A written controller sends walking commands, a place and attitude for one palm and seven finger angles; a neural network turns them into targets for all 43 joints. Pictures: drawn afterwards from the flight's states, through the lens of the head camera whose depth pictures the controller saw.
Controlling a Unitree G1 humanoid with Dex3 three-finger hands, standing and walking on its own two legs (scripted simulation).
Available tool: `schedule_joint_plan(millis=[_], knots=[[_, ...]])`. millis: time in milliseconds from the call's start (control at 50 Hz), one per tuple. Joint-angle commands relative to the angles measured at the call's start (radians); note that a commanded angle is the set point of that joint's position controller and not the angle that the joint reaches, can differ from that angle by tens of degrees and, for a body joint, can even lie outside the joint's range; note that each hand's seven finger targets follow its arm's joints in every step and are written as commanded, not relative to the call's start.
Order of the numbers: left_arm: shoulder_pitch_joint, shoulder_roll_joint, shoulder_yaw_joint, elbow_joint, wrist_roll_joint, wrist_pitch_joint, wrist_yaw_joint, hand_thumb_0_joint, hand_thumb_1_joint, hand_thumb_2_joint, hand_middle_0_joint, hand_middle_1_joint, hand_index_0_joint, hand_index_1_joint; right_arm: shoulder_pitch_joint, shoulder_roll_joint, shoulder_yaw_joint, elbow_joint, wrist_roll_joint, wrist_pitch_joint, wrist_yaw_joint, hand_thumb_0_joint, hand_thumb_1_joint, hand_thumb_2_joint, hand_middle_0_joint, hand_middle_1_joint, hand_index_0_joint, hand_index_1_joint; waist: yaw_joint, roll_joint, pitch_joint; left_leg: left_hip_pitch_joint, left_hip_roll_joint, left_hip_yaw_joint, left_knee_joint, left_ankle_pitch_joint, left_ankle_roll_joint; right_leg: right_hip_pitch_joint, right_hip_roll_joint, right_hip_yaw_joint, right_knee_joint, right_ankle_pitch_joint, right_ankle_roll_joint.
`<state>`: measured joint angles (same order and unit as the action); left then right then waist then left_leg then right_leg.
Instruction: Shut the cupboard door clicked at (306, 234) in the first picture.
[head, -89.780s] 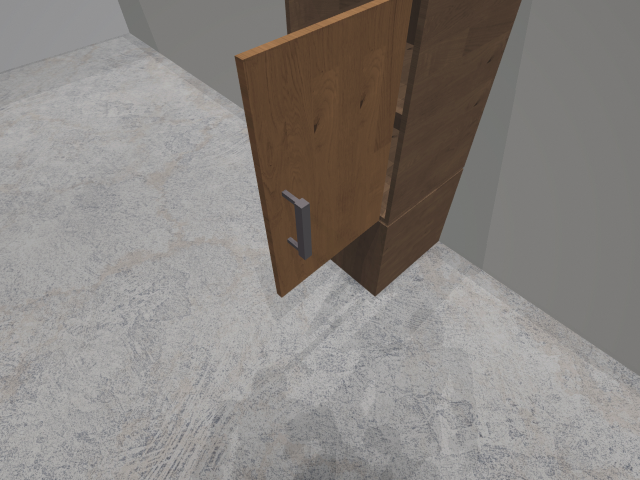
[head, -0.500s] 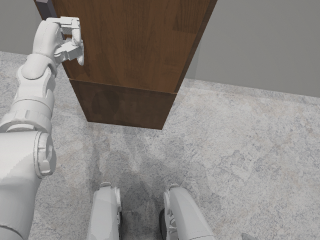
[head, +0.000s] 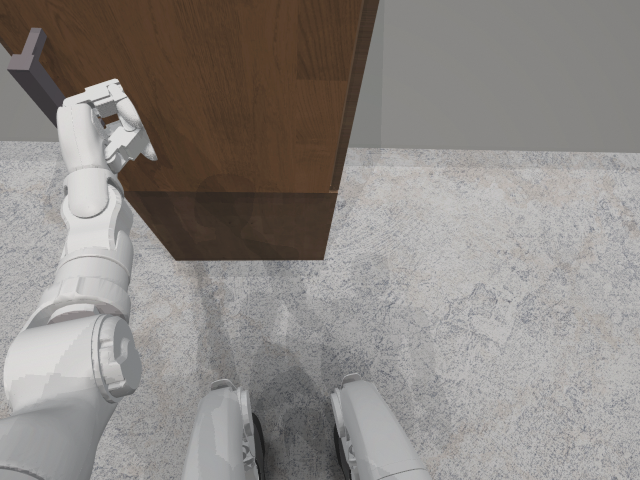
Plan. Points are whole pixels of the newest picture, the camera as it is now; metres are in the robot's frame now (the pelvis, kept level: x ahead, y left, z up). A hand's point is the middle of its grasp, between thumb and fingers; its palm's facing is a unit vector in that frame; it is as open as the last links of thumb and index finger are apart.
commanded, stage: pull the fist back off the door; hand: left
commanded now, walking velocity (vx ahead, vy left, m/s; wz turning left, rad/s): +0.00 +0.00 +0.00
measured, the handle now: (67, 102) +0.57 +0.24 +0.06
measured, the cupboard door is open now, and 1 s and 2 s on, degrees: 0 0 0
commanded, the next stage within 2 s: draw the hand back to the body in 0.38 s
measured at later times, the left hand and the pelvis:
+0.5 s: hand (149, 192) +0.44 +0.14 +0.06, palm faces +0.13 -0.99 -0.04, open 3.1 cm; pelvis +0.03 -0.01 +0.03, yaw +4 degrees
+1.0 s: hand (29, 228) +0.35 +0.19 +0.16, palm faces +0.11 -0.99 -0.03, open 3.1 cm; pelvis +0.04 -0.01 +0.09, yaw +4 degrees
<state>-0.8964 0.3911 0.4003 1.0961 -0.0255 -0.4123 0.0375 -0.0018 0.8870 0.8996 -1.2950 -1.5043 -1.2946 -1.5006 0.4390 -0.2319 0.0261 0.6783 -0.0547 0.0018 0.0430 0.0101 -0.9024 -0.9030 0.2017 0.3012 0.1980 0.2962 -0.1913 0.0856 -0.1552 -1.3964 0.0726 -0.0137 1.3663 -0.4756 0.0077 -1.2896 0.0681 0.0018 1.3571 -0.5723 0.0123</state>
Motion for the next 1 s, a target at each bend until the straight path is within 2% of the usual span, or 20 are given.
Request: schedule_joint_plan(millis=[0,20,80,160,180,260,320,400,480,520,540,580,620,680,700,740,780,800,900,980], knots=[[-0.355,0.105,-0.059,-0.368,-0.037,-0.125,-0.017,0.0,0.9,0.9,-1.3,-1.5,-1.3,-1.5,0.091,-0.17,-0.095,-0.076,0.008,-0.023,-0.017,0.0,-0.9,-0.9,0.2,0.3,0.2,0.3,0.011,0.02,-0.607,0.567,-0.038,-0.034,-0.156,0.266,0.023,0.283,-0.011,-0.023,-0.231,0.329,-0.02],[-0.349,0.073,-0.087,-0.401,-0.04,-0.136,-0.016,0.0,0.9,0.9,-1.3,-1.5,-1.3,-1.5,0.086,-0.166,-0.1,-0.069,0.009,-0.022,-0.016,0.0,-0.9,-0.9,0.2,0.3,0.2,0.3,0.013,0.06,-0.608,0.62,-0.038,-0.037,-0.163,0.301,0.017,0.268,-0.014,-0.031,-0.234,0.351,-0.022],[-0.175,-0.026,-0.144,-0.418,-0.049,-0.139,-0.011,0.0,0.9,0.9,-1.3,-1.5,-1.3,-1.5,0.071,-0.155,-0.109,-0.072,0.012,-0.013,-0.012,0.0,-0.9,-0.9,0.2,0.3,0.2,0.3,0.032,0.027,-0.574,0.683,-0.042,-0.032,-0.183,0.363,0.011,0.285,-0.013,-0.044,-0.251,0.407,-0.026],[-0.023,-0.068,-0.17,-0.434,-0.047,-0.142,0.006,0.0,0.9,0.9,-1.3,-1.5,-1.3,-1.5,0.034,-0.148,-0.111,-0.091,0.015,0.005,-0.009,0.0,-0.9,-0.9,0.2,0.3,0.2,0.3,0.056,-0.011,-0.502,0.682,-0.05,-0.017,-0.201,0.401,0.01,0.321,-0.018,-0.042,-0.261,0.477,-0.025],[0.012,-0.078,-0.181,-0.457,-0.046,-0.149,0.008,0.0,0.9,0.9,-1.3,-1.5,-1.3,-1.5,0.018,-0.145,-0.11,-0.102,0.016,0.009,-0.006,0.0,-0.9,-0.9,0.2,0.3,0.2,0.3,0.07,0.003,-0.494,0.687,-0.052,-0.014,-0.209,0.401,0.007,0.33,-0.02,-0.041,-0.262,0.478,-0.027],[0.127,-0.102,-0.202,-0.517,-0.05,-0.181,0.018,0.0,0.9,0.9,-1.3,-1.5,-1.3,-1.5,-0.036,-0.134,-0.107,-0.14,0.018,0.022,-0.004,0.0,-0.9,-0.9,0.2,0.3,0.2,0.3,0.094,-0.032,-0.475,0.677,-0.061,0.0,-0.214,0.413,0.008,0.388,-0.026,-0.029,-0.263,0.538,-0.025],[0.061,-0.109,-0.232,-0.525,-0.039,-0.206,0.016,0.0,0.9,0.9,-1.3,-1.5,-1.3,-1.5,-0.065,-0.131,-0.106,-0.139,0.018,0.029,-0.013,0.0,-0.9,-0.9,0.2,0.3,0.2,0.3,0.067,-0.048,-0.425,0.654,-0.063,0.0,-0.204,0.367,0.011,0.366,-0.03,-0.019,-0.263,0.518,-0.02],[-0.041,-0.124,-0.259,-0.527,-0.038,-0.237,0.009,0.0,0.9,0.9,-1.3,-1.5,-1.3,-1.5,-0.096,-0.132,-0.106,-0.136,0.016,0.023,-0.026,0.0,-0.9,-0.9,0.2,0.3,0.2,0.3,0.051,-0.02,-0.424,0.663,-0.067,-0.007,-0.189,0.308,0.013,0.32,-0.032,-0.013,-0.264,0.443,-0.024],[-0.067,-0.12,-0.251,-0.422,-0.049,-0.224,-0.011,0.0,0.9,0.9,-1.3,-1.5,-1.3,-1.5,-0.125,-0.134,-0.098,-0.123,0.018,0.019,-0.037,0.0,-0.9,-0.9,0.2,0.3,0.2,0.3,0.048,-0.06,-0.423,0.615,-0.07,-0.008,-0.186,0.225,0.013,0.313,-0.034,-0.008,-0.278,0.364,-0.02],[-0.002,-0.03,-0.173,-0.495,-0.066,-0.212,-0.021,0.0,0.9,0.9,-1.3,-1.5,-1.3,-1.5,-0.131,-0.14,-0.096,-0.148,0.028,0.02,-0.043,0.0,-0.9,-0.9,0.2,0.3,0.2,0.3,0.108,-0.017,-0.527,0.662,-0.072,-0.001,-0.214,0.26,0.01,0.404,-0.034,0.005,-0.283,0.399,-0.026],[0.04,-0.027,-0.169,-0.553,-0.08,-0.199,-0.03,0.0,0.9,0.9,-1.3,-1.5,-1.3,-1.5,-0.139,-0.135,-0.094,-0.167,0.034,0.021,-0.044,0.0,-0.9,-0.9,0.2,0.3,0.2,0.3,0.128,0.009,-0.564,0.696,-0.074,0.004,-0.231,0.288,0.009,0.448,-0.033,0.007,-0.292,0.429,-0.027],[0.143,-0.034,-0.185,-0.638,-0.099,-0.157,-0.051,0.0,0.9,0.9,-1.3,-1.5,-1.3,-1.5,-0.14,-0.129,-0.09,-0.192,0.049,0.025,-0.046,0.0,-0.9,-0.9,0.2,0.3,0.2,0.3,0.146,-0.003,-0.583,0.748,-0.069,0.008,-0.271,0.332,0.008,0.516,-0.029,0.0,-0.317,0.477,-0.026],[0.244,-0.026,-0.176,-0.659,-0.126,-0.102,-0.068,0.0,0.9,0.9,-1.3,-1.5,-1.3,-1.5,-0.135,-0.125,-0.084,-0.207,0.064,0.029,-0.055,0.0,-0.9,-0.9,0.2,0.3,0.2,0.3,0.144,-0.093,-0.519,0.707,-0.068,0.017,-0.306,0.313,0.018,0.592,-0.028,0.01,-0.365,0.502,-0.014],[0.327,-0.012,-0.164,-0.734,-0.157,-0.056,-0.084,0.0,0.9,0.9,-1.3,-1.5,-1.3,-1.5,-0.142,-0.121,-0.074,-0.222,0.079,0.024,-0.07,0.0,-0.9,-0.9,0.2,0.3,0.2,0.3,0.145,-0.146,-0.401,0.67,-0.071,0.026,-0.369,0.237,0.025,0.655,-0.033,0.022,-0.441,0.442,-0.003],[0.349,0.0,-0.151,-0.753,-0.166,-0.052,-0.089,0.0,0.9,0.9,-1.3,-1.5,-1.3,-1.5,-0.141,-0.125,-0.073,-0.226,0.081,0.018,-0.078,0.0,-0.9,-0.9,0.2,0.3,0.2,0.3,0.147,-0.168,-0.389,0.672,-0.072,0.026,-0.382,0.228,0.027,0.678,-0.035,0.027,-0.459,0.421,-0.003],[0.372,-0.02,-0.168,-0.781,-0.177,-0.055,-0.1,0.0,0.9,0.9,-1.3,-1.5,-1.3,-1.5,-0.155,-0.12,-0.07,-0.219,0.087,0.005,-0.086,0.0,-0.9,-0.9,0.2,0.3,0.2,0.3,0.136,-0.148,-0.309,0.686,-0.072,0.029,-0.411,0.192,0.028,0.657,-0.04,0.031,-0.5,0.374,0.001],[0.4,-0.026,-0.177,-0.8,-0.185,-0.057,-0.115,0.0,0.9,0.9,-1.3,-1.5,-1.3,-1.5,-0.155,-0.124,-0.071,-0.213,0.088,-0.01,-0.09,0.0,-0.9,-0.9,0.2,0.3,0.2,0.3,0.133,-0.15,-0.279,0.719,-0.072,0.023,-0.438,0.188,0.029,0.66,-0.037,0.021,-0.522,0.352,-0.002],[0.416,-0.021,-0.184,-0.827,-0.186,-0.061,-0.125,0.0,0.9,0.9,-1.3,-1.5,-1.3,-1.5,-0.156,-0.127,-0.073,-0.215,0.091,-0.018,-0.093,0.0,-0.9,-0.9,0.2,0.3,0.2,0.3,0.133,-0.107,-0.27,0.749,-0.074,0.024,-0.448,0.192,0.03,0.659,-0.036,0.021,-0.532,0.345,-0.006],[0.578,-0.022,-0.195,-0.936,-0.219,-0.028,-0.171,0.0,0.9,0.9,-1.273,-1.47,-1.273,-1.47,-0.184,-0.13,-0.069,-0.24,0.101,-0.048,-0.096,0.0,-0.9,-0.9,0.2,0.3,0.2,0.3,0.163,-0.034,-0.242,0.865,-0.077,0.018,-0.53,0.218,0.027,0.705,-0.03,-0.009,-0.577,0.343,-0.019],[0.669,-0.004,-0.168,-1.043,-0.239,0.018,-0.177,0.0,0.9,0.9,-1.163,-1.35,-1.163,-1.35,-0.226,-0.125,-0.061,-0.264,0.107,-0.071,-0.101,0.0,-0.9,-0.9,0.2,0.3,0.2,0.3,0.179,-0.035,-0.197,0.922,-0.073,0.014,-0.586,0.229,0.025,0.735,-0.028,-0.026,-0.608,0.35,-0.019]])
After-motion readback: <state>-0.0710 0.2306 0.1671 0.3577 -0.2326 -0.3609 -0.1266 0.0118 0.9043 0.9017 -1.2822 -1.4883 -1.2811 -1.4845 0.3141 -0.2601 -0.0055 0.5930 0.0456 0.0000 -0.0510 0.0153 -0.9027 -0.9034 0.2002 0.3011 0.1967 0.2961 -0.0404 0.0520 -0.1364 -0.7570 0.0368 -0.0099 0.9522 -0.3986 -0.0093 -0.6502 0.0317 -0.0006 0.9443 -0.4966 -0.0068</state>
